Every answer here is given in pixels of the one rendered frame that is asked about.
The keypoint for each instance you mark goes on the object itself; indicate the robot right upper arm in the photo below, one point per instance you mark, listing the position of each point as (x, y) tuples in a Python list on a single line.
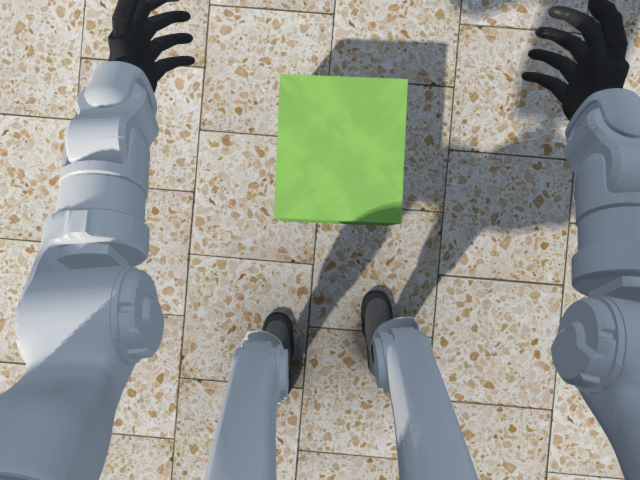
[(597, 349)]

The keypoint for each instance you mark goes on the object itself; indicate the carton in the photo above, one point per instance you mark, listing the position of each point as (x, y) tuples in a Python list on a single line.
[(340, 149)]

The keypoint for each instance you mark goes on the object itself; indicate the robot left upper arm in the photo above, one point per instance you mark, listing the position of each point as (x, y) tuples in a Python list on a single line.
[(81, 332)]

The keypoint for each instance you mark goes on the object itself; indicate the robot right hand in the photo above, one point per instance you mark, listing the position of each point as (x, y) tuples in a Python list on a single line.
[(601, 57)]

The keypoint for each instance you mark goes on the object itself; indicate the robot left forearm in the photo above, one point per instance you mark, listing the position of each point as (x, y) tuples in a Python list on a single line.
[(103, 184)]

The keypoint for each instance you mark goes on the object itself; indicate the robot right shin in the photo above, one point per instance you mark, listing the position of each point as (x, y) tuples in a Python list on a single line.
[(402, 322)]

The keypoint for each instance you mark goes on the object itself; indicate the robot left hand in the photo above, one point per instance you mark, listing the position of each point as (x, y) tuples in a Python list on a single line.
[(132, 31)]

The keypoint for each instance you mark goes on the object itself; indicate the robot right forearm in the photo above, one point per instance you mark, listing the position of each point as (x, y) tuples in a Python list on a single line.
[(603, 150)]

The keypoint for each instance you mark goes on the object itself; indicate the right robot foot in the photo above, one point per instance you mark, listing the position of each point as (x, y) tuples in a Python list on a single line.
[(375, 310)]

